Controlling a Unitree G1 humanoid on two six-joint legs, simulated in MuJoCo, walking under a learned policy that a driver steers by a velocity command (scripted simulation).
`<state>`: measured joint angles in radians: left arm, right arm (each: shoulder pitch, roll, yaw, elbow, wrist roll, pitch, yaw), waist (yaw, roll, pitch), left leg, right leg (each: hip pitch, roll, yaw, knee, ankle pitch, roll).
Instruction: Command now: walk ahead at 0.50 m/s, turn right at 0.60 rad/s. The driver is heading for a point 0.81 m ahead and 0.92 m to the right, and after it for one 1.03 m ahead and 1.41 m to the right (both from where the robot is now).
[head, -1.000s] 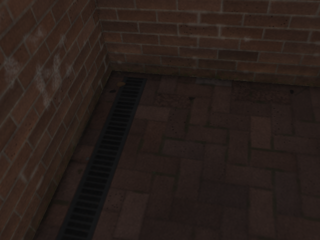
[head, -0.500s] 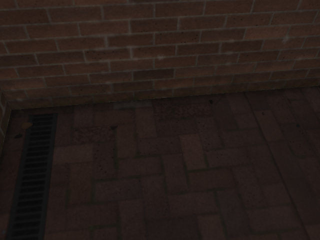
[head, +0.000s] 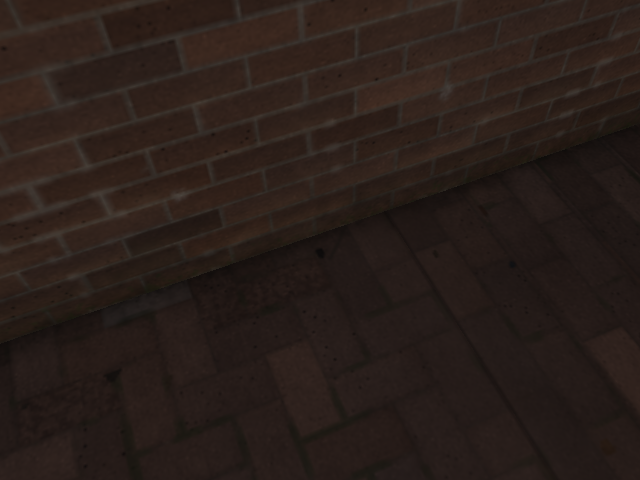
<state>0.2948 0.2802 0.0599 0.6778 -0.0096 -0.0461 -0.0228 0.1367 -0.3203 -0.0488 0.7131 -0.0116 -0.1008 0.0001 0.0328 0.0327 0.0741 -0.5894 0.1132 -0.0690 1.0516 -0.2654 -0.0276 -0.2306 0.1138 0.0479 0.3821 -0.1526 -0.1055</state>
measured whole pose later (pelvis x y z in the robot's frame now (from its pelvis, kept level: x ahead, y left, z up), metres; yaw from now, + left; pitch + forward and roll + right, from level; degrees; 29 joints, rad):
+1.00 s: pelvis +0.49 -0.11 -0.01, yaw -29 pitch +1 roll -2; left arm 0.25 0.33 0.07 0.67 -0.01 -0.02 -0.05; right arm 0.19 -0.36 -0.01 0.70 -0.01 -0.07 -0.06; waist 0.04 0.01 0.08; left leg -0.52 0.09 0.00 1.19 -0.46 -0.03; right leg -0.30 0.14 0.02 0.39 -0.12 -0.12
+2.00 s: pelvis +0.73 -0.48 +0.00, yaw -53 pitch +1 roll +1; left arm 0.37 0.32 0.05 0.71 -0.03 -0.06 0.00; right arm 0.08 -0.34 -0.01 0.67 -0.01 -0.10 0.02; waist 0.08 0.05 0.04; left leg -0.55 0.02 -0.06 0.56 -0.05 -0.04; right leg -0.07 0.10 0.21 0.34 -0.26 -0.07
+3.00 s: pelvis +0.89 -0.91 -0.01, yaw -88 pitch +2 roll +1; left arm 0.19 0.30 0.09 0.66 -0.01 0.03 0.05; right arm 0.12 -0.29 -0.04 0.74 -0.02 -0.01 -0.02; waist 0.01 0.02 0.05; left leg -0.54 -0.01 -0.12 0.80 -0.27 -0.10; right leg -0.35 0.15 0.15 0.47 -0.14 -0.09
